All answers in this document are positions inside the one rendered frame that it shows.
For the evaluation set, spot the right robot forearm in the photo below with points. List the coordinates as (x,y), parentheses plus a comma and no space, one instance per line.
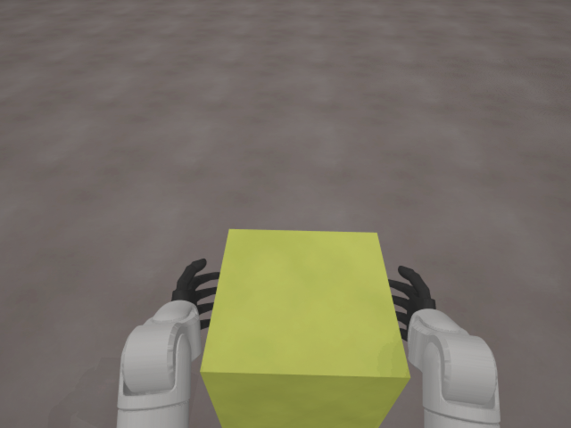
(460,380)

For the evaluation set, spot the right robot hand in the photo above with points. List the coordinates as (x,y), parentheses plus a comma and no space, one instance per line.
(418,293)

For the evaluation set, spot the carton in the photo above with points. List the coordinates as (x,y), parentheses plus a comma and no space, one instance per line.
(303,332)

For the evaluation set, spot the left robot hand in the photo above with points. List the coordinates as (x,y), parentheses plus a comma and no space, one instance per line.
(187,284)

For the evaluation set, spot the left robot forearm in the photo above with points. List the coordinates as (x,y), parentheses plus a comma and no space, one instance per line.
(155,368)

